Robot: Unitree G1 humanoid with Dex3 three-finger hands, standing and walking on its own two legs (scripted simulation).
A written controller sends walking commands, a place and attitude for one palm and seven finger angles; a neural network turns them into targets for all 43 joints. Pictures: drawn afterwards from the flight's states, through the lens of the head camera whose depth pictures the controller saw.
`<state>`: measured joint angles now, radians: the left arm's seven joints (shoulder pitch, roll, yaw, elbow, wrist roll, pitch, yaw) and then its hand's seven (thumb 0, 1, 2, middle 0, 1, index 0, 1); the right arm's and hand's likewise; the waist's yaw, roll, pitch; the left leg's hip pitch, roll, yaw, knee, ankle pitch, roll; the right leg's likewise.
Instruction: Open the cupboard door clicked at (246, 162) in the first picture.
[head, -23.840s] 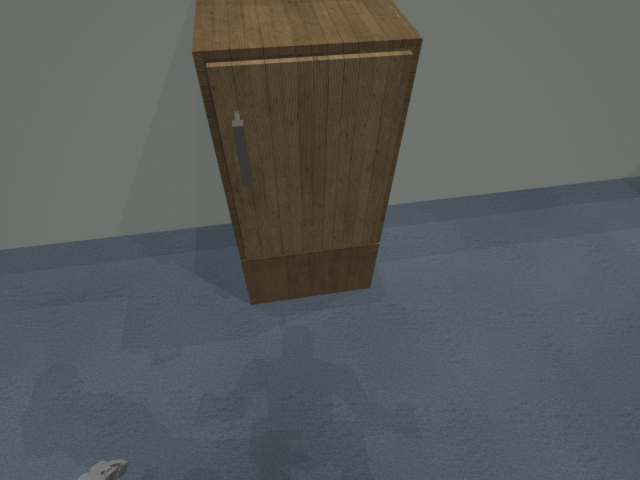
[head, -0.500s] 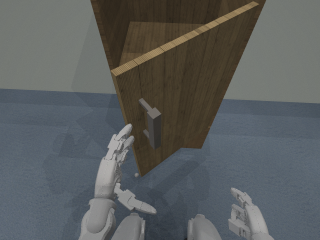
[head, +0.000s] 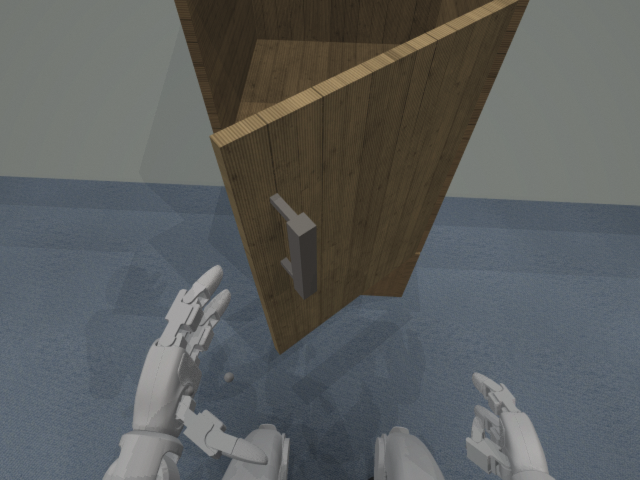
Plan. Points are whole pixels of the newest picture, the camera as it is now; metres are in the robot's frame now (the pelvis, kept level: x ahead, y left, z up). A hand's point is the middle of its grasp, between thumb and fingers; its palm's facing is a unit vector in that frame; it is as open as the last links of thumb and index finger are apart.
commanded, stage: draw the hand back to the body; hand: left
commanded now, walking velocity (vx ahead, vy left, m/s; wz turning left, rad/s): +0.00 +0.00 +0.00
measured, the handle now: (293, 249) +0.37 +0.06 +0.06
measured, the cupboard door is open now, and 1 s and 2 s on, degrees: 41 41 41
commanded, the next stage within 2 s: step back with the hand held close in 1.54 s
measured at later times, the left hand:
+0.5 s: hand (128, 376) +0.20 +0.17 +0.14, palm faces +0.01 -0.99 -0.11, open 16.1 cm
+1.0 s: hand out of the picture +0.22 +0.25 +0.23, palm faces +0.34 -0.84 -0.41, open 11.0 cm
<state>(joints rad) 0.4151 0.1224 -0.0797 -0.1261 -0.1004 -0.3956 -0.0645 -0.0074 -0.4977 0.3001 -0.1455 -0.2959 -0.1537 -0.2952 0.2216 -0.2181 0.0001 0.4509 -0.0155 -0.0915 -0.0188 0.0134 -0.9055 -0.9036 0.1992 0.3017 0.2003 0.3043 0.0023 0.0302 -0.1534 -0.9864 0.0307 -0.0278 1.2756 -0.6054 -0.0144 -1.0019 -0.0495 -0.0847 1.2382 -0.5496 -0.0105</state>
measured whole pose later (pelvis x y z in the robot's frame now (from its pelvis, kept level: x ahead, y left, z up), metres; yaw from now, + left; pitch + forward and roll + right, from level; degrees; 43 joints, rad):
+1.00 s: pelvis +0.03 +0.02 +0.11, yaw -1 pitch -2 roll -1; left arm 0.54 0.32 0.23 -0.41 -0.02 -0.05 0.13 0.01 0.32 0.65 -0.18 -0.30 -0.19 -0.30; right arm 0.23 -0.22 0.06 0.60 0.00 -0.15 -0.09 0.01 -0.90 -0.90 0.20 0.30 0.20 0.30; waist 0.05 0.06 -0.01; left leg -0.17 0.01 0.03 0.55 -0.34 0.01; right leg -0.19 -0.04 -0.05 0.51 -0.27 0.03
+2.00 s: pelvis -0.01 +0.02 +0.11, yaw -3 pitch -1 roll -1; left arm 0.56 0.40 0.39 -0.45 -0.04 -0.15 0.11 0.02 0.89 0.90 -0.21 -0.30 -0.22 -0.30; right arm 0.15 -0.25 -0.01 0.58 0.00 -0.02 -0.09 0.01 -0.91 -0.90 0.20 0.30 0.20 0.30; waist 0.00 0.04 0.05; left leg -0.21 0.02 0.06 0.44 -0.22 0.01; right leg -0.23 -0.02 -0.03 0.38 -0.14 0.02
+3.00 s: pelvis -0.15 +0.01 +0.10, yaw +6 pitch +0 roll +0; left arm 0.55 0.42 0.45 -0.55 -0.01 -0.24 0.14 0.02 0.89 0.90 -0.21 -0.30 -0.22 -0.30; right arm 0.15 -0.20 -0.02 0.65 -0.01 -0.09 -0.05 0.01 -0.90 -0.90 0.20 0.30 0.20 0.30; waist 0.03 -0.06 0.05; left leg -0.45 -0.02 0.05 0.73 -0.37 -0.01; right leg -0.40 0.05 0.17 0.56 -0.16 0.03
